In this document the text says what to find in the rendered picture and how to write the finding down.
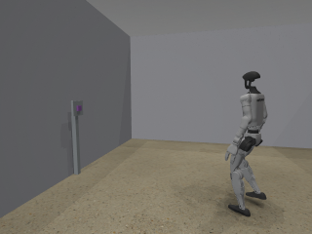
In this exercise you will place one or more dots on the robot right foot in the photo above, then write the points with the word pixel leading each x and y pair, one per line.
pixel 261 195

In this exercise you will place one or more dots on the panel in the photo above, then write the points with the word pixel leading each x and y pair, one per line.
pixel 75 134

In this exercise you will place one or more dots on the left robot upper arm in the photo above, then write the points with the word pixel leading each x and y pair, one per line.
pixel 246 106

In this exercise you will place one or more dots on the robot left hand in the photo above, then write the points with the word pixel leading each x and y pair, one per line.
pixel 233 150

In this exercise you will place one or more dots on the right robot shin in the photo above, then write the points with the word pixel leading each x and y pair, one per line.
pixel 250 178

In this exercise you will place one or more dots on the right robot upper arm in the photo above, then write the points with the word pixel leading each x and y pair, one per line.
pixel 264 108

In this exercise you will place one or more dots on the robot left forearm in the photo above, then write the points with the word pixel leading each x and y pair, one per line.
pixel 242 130

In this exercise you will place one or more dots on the robot right forearm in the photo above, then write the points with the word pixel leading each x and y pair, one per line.
pixel 260 126

